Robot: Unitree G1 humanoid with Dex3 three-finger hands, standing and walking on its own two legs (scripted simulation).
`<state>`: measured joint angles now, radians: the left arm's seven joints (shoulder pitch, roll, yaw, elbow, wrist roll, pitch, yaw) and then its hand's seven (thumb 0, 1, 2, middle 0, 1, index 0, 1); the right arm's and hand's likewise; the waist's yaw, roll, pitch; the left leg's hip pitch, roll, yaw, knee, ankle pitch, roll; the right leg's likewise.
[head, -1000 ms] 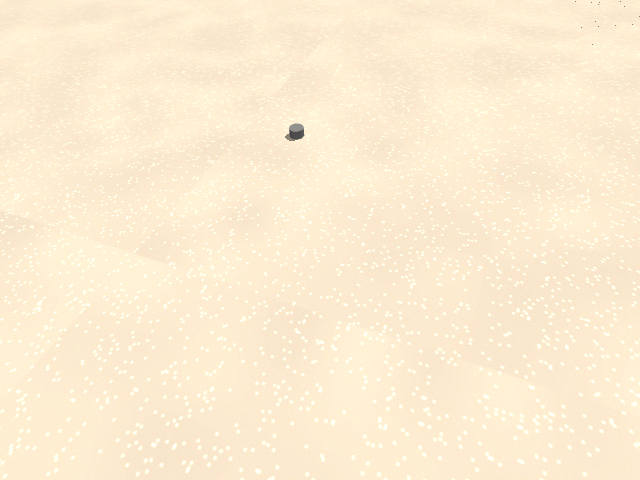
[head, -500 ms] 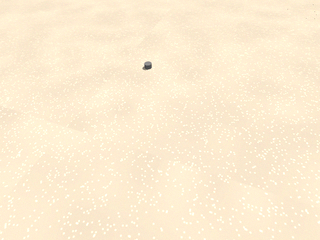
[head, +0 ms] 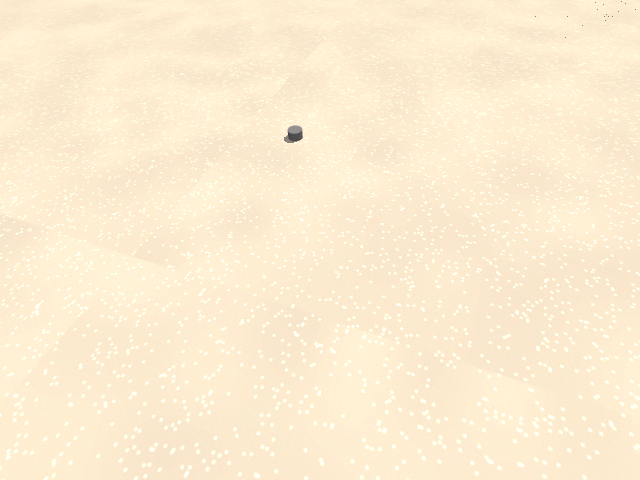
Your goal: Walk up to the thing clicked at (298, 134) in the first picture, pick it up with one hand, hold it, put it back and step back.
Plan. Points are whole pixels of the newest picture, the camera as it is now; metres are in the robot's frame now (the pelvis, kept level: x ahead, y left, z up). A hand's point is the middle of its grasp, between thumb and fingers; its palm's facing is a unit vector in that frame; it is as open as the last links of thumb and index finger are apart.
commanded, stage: stand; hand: left
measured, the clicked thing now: (295, 133) +1.94 +0.18 -0.76
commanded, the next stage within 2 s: walk up in 0.12 s
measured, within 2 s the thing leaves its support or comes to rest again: neither
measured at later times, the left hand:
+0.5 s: hand (135, 445) +0.20 +0.30 -0.12, palm faces -0.18 -0.80 -0.58, open 7.4 cm
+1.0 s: hand (211, 230) +0.65 +0.28 -0.16, palm faces -0.55 -0.67 -0.50, open 7.4 cm
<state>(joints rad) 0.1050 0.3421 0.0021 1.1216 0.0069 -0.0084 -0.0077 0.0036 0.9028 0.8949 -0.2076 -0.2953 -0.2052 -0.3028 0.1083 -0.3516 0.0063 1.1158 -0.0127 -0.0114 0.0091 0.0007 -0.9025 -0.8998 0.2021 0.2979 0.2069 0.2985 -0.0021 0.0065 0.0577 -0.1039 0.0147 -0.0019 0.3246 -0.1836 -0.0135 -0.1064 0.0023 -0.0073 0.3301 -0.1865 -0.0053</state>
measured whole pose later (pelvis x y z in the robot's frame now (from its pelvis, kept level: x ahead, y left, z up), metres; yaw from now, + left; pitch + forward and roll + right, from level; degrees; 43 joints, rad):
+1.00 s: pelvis +0.39 +0.07 -0.03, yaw -33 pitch +0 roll -1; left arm 0.24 0.52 0.04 0.90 -0.02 -0.07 0.05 0.01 0.90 0.89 -0.21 -0.30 -0.21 -0.30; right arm 0.21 -0.43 -0.11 0.79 -0.04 0.02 0.12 0.00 -0.90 -0.90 0.20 0.30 0.21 0.30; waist -0.09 -0.01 0.09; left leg -0.39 0.03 0.13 0.64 -0.25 0.05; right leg -0.56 -0.07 0.00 1.24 -0.33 -0.06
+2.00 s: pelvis +0.96 +0.13 -0.05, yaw -59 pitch -1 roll -2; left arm 0.28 0.41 0.05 0.86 0.01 -0.08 0.10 0.00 0.90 0.89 -0.21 -0.30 -0.21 -0.30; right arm 0.28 -0.46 -0.10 0.74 -0.07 0.10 0.06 0.01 -0.90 -0.90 0.20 0.30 0.21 0.30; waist -0.09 0.14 0.15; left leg -0.43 0.02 0.08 1.05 -0.49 0.03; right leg -0.50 0.03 -0.13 0.76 -0.26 -0.08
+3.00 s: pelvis +1.38 +0.37 -0.06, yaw -72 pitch -2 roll -1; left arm 0.28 0.45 0.06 0.77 0.05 -0.05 0.09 0.00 0.89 0.89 -0.22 -0.30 -0.21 -0.30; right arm 0.19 -0.50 -0.12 0.61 -0.06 0.11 0.09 0.00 -0.90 -0.90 0.20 0.30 0.21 0.30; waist -0.01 0.13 0.13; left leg -0.52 0.14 -0.15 1.15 -0.42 -0.01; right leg -0.51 -0.14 0.09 0.80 -0.28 0.00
